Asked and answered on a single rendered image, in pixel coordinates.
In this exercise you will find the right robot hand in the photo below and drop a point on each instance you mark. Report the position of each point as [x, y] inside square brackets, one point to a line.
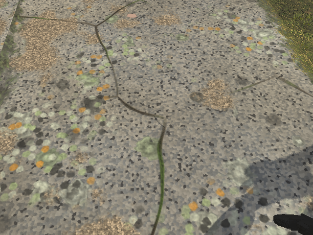
[302, 223]

